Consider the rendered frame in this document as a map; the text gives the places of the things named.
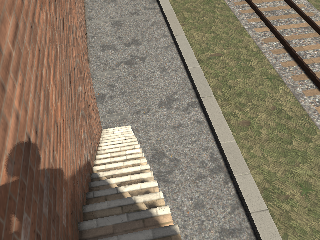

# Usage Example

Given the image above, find stairs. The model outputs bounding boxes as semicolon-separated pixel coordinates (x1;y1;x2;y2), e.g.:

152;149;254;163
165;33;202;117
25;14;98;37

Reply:
78;125;182;240

